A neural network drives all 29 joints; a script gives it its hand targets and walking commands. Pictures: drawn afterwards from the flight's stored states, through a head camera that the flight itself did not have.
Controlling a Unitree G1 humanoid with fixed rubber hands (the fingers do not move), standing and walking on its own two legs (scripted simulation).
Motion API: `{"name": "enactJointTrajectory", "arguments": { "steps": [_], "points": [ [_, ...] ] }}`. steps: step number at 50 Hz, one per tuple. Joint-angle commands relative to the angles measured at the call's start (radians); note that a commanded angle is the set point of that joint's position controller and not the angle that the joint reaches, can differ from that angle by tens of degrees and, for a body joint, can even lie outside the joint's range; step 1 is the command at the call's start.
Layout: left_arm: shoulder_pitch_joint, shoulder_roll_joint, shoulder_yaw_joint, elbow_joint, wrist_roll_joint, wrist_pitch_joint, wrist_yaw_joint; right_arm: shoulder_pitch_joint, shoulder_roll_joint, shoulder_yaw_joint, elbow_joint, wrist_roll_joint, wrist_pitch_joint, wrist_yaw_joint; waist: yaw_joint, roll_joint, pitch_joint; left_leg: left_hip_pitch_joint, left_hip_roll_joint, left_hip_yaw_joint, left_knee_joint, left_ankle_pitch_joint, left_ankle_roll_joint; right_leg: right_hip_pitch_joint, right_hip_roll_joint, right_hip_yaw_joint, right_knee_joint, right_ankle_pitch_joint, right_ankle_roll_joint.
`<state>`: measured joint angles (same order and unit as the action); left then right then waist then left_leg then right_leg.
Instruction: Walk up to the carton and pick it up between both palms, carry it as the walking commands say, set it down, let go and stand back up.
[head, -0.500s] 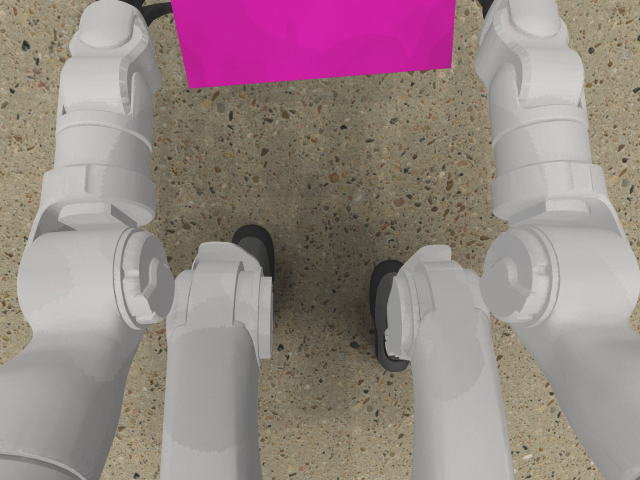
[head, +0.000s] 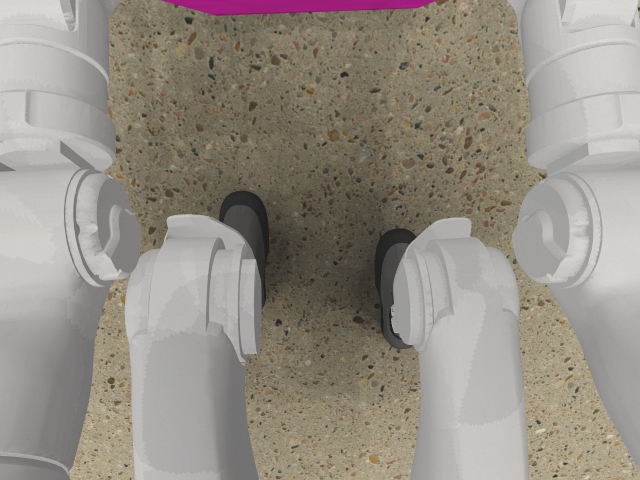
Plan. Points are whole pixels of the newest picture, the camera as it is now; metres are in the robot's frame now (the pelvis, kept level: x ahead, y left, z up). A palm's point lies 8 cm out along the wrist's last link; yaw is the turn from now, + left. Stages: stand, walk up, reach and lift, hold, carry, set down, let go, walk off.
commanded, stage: set down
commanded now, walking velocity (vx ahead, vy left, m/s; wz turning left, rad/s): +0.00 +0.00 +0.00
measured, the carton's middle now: out of the picture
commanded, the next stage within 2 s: none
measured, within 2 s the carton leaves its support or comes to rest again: rests again in 0.20 s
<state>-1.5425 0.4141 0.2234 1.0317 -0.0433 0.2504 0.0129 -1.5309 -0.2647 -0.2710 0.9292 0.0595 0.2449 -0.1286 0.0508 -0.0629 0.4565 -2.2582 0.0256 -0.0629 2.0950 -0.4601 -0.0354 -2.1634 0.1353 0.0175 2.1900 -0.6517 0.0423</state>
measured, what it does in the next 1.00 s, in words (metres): stands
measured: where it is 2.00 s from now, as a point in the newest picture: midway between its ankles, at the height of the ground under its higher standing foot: (323, 291)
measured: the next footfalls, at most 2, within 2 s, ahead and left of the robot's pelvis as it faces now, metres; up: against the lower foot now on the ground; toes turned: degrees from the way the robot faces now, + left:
none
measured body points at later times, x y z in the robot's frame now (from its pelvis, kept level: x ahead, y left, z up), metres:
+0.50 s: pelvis +0.01 +0.00 -0.01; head +0.39 +0.03 +0.22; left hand +0.56 +0.24 -0.20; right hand +0.59 -0.11 -0.19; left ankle +0.14 +0.14 -0.35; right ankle +0.10 -0.11 -0.35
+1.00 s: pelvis +0.02 +0.00 -0.01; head +0.41 +0.03 +0.21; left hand +0.57 +0.24 -0.20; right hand +0.60 -0.11 -0.20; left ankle +0.14 +0.14 -0.35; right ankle +0.10 -0.11 -0.35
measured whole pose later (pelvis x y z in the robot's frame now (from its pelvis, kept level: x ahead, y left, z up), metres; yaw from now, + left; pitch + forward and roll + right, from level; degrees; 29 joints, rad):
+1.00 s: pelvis +0.02 +0.00 -0.01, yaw +0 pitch +38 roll +0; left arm -1.49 0.39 0.36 1.01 0.01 0.19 -0.10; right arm -1.49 -0.24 -0.35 0.92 -0.01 0.18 -0.07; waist 0.06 -0.04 0.42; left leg -2.29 0.03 -0.06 2.15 -0.52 -0.03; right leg -2.19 0.14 0.03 2.24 -0.72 0.05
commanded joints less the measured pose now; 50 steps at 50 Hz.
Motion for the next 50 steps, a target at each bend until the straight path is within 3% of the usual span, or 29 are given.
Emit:
{"name": "enactJointTrajectory", "arguments": {
  "steps": [1,2,3,4,5,7,8,9,13,14,16,17,18,20,21,22,25,30,34,35,36,38,39,40,42,46,48,49,50],
  "points": [
    [-0.563,-0.8,-0.222,-0.212,-0.099,-0.053,-0.268,-0.532,0.905,0.354,-0.079,0.089,-0.005,0.287,0.113,-0.019,-1.377,0.695,-0.065,0.166,-0.041,0.307,0.065,0.397,-0.002,-0.064,-0.226,0.287,-0.019],
    [-0.556,-0.83,-0.223,-0.162,-0.098,-0.046,-0.279,-0.491,0.897,0.32,-0.044,0.063,-0.004,0.287,0.078,-0.005,-1.283,0.644,-0.068,0.16,-0.043,0.271,0.06,0.344,-0.002,-0.069,-0.227,0.261,-0.025],
    [-0.559,-0.824,-0.225,-0.196,-0.116,-0.056,-0.277,-0.556,0.895,0.37,-0.119,0.095,-0.016,0.279,0.126,-0.025,-1.378,0.682,-0.066,0.168,-0.027,0.332,0.064,0.404,0.007,-0.059,-0.211,0.319,-0.023],
    [-0.557,-0.801,-0.2,-0.183,-0.108,-0.057,-0.281,-0.54,0.919,0.373,-0.103,0.087,-0.011,0.28,0.135,-0.07,-1.311,0.625,-0.063,0.157,-0.038,0.307,0.069,0.407,-0.001,-0.055,-0.214,0.312,-0.022],
    [-0.476,-0.828,-0.194,-0.099,-0.092,-0.046,-0.28,-0.499,0.888,0.342,-0.071,0.063,-0.018,0.272,0.106,-0.037,-1.255,0.618,-0.062,0.154,-0.03,0.314,0.066,0.338,0.004,-0.064,-0.218,0.306,-0.018],
    [-0.56,-0.797,-0.228,-0.239,-0.103,-0.061,-0.274,-0.516,0.929,0.364,-0.124,0.094,-0.023,0.282,0.118,-0.031,-1.382,0.706,-0.066,0.15,-0.032,0.359,0.065,0.381,0.015,-0.074,-0.19,0.341,-0.019],
    [-0.545,-0.778,-0.235,-0.218,-0.117,-0.065,-0.265,-0.552,0.921,0.39,-0.136,0.124,-0.031,0.272,0.161,-0.005,-1.434,0.753,-0.064,0.152,-0.028,0.379,0.069,0.395,0.012,-0.074,-0.179,0.336,-0.023],
    [-0.5,-0.832,-0.232,-0.154,-0.113,-0.053,-0.276,-0.572,0.882,0.405,-0.154,0.111,-0.039,0.269,0.119,-0.039,-1.396,0.701,-0.073,0.152,-0.014,0.383,0.065,0.375,0.006,-0.079,-0.188,0.353,-0.019],
    [-0.449,-0.79,-0.189,-0.112,-0.074,-0.05,-0.283,-0.474,0.878,0.328,-0.052,0.068,-0.028,0.275,0.107,-0.058,-1.214,0.632,-0.069,0.137,-0.043,0.312,0.064,0.297,0.013,-0.08,-0.203,0.288,-0.016],
    [-0.51,-0.813,-0.23,-0.222,-0.131,-0.067,-0.287,-0.463,0.882,0.358,-0.094,0.062,-0.029,0.272,0.059,-0.081,-1.316,0.666,-0.074,0.138,-0.015,0.364,0.065,0.369,0.017,-0.075,-0.19,0.352,-0.022],
    [-0.467,-0.827,-0.22,-0.163,-0.1,-0.056,-0.28,-0.465,0.896,0.37,-0.087,0.085,-0.035,0.281,0.124,-0.03,-1.282,0.697,-0.072,0.14,-0.024,0.353,0.061,0.305,0.017,-0.068,-0.189,0.308,-0.026],
    [-0.42,-0.839,-0.201,-0.099,-0.078,-0.045,-0.287,-0.454,0.878,0.324,-0.038,0.057,-0.034,0.282,0.088,-0.031,-1.178,0.627,-0.081,0.134,-0.038,0.302,0.066,0.248,0.017,-0.083,-0.192,0.264,-0.025],
    [-0.412,-0.812,-0.196,-0.116,-0.046,-0.046,-0.279,-0.492,0.867,0.343,-0.084,0.088,-0.045,0.28,0.149,0.006,-1.228,0.686,-0.071,0.142,-0.035,0.351,0.065,0.253,0.021,-0.069,-0.196,0.276,-0.028],
    [-0.447,-0.817,-0.213,-0.11,-0.078,-0.046,-0.277,-0.463,0.857,0.323,-0.057,0.055,-0.042,0.284,0.066,-0.026,-1.187,0.68,-0.07,0.128,-0.043,0.291,0.056,0.246,0.018,-0.097,-0.193,0.233,-0.02],
    [-0.45,-0.797,-0.189,-0.131,-0.062,-0.047,-0.282,-0.482,0.879,0.326,-0.065,0.057,-0.032,0.287,0.108,-0.029,-1.164,0.616,-0.068,0.135,-0.047,0.262,0.059,0.293,0.009,-0.07,-0.196,0.231,-0.03],
    [-0.452,-0.798,-0.196,-0.099,-0.076,-0.048,-0.286,-0.434,0.833,0.301,-0.016,0.018,-0.028,0.282,0.045,-0.053,-1.101,0.58,-0.072,0.124,-0.041,0.24,0.055,0.229,0.006,-0.091,-0.18,0.218,-0.029],
    [-0.393,-0.82,-0.182,-0.097,-0.043,-0.049,-0.283,-0.421,0.897,0.323,-0.035,0.047,-0.036,0.296,0.119,-0.02,-1.119,0.591,-0.076,0.131,-0.038,0.307,0.063,0.232,0.012,-0.075,-0.174,0.277,-0.023],
    [-0.372,-0.802,-0.181,-0.105,-0.043,-0.048,-0.292,-0.384,0.877,0.296,-0.022,0.022,-0.03,0.301,0.062,-0.065,-1.057,0.585,-0.074,0.111,-0.032,0.29,0.064,0.211,0.01,-0.075,-0.181,0.258,-0.019],
    [-0.378,-0.758,-0.147,-0.061,-0.012,-0.042,-0.288,-0.375,0.842,0.31,0.001,0.022,-0.028,0.299,0.114,-0.035,-0.996,0.558,-0.066,0.131,-0.035,0.257,0.052,0.195,0.009,-0.068,-0.187,0.227,-0.022],
    [-0.322,-0.804,-0.164,-0.042,-0.019,-0.036,-0.298,-0.365,0.851,0.308,0.011,0.011,-0.027,0.296,0.067,-0.05,-1.001,0.563,-0.066,0.121,-0.02,0.267,0.057,0.245,0.006,-0.063,-0.182,0.252,-0.022],
    [-0.343,-0.801,-0.149,-0.073,-0.015,-0.046,-0.299,-0.318,0.872,0.289,0.015,-0.014,-0.028,0.297,0.069,-0.064,-0.984,0.508,-0.078,0.132,-0.019,0.263,0.059,0.225,0.015,-0.063,-0.184,0.264,-0.021],
    [-0.327,-0.799,-0.169,-0.048,-0.011,-0.035,-0.301,-0.355,0.831,0.278,-0.001,0.013,-0.035,0.297,0.084,0.02,-1.022,0.567,-0.068,0.128,-0.032,0.274,0.045,0.229,0.012,-0.064,-0.191,0.263,-0.026],
    [-0.34,-0.782,-0.144,-0.056,-0.009,-0.044,-0.302,-0.343,0.846,0.291,0.029,-0.007,-0.024,0.303,0.069,-0.03,-0.951,0.536,-0.073,0.128,-0.023,0.271,0.059,0.18,0.009,-0.065,-0.181,0.251,-0.025],
    [-0.26,-0.795,-0.132,-0.029,0.006,-0.037,-0.304,-0.334,0.872,0.299,0.005,-0.002,-0.026,0.299,0.094,-0.069,-0.966,0.524,-0.069,0.126,-0.024,0.25,0.063,0.235,0.01,-0.068,-0.183,0.24,-0.017],
    [-0.265,-0.808,-0.14,0.0,0.011,-0.031,-0.303,-0.349,0.841,0.293,0.006,0.001,-0.023,0.304,0.092,-0.015,-0.977,0.568,-0.07,0.128,-0.031,0.261,0.051,0.211,0.012,-0.068,-0.182,0.233,-0.019],
    [-0.23,-0.804,-0.134,-0.016,0.006,-0.037,-0.304,-0.304,0.844,0.305,-0.003,-0.002,-0.03,0.305,0.071,-0.067,-0.94,0.527,-0.077,0.115,-0.018,0.277,0.058,0.228,0.006,-0.071,-0.164,0.269,-0.016],
    [-0.217,-0.783,-0.125,0.011,0.036,-0.029,-0.301,-0.28,0.831,0.267,0.053,-0.022,-0.023,0.307,0.091,-0.008,-0.908,0.529,-0.075,0.127,-0.024,0.257,0.053,0.191,0.011,-0.065,-0.172,0.251,-0.018],
    [-0.25,-0.771,-0.118,-0.017,0.023,-0.03,-0.311,-0.234,0.839,0.261,0.066,-0.046,-0.013,0.309,0.055,-0.057,-0.862,0.496,-0.072,0.116,-0.021,0.234,0.058,0.196,0.011,-0.061,-0.177,0.25,-0.022],
    [-0.221,-0.78,-0.118,0.007,0.023,-0.033,-0.309,-0.267,0.823,0.275,0.04,-0.046,-0.017,0.3,0.065,-0.064,-0.889,0.486,-0.075,0.122,-0.026,0.229,0.056,0.225,0.005,-0.064,-0.17,0.238,-0.021]
  ]
}}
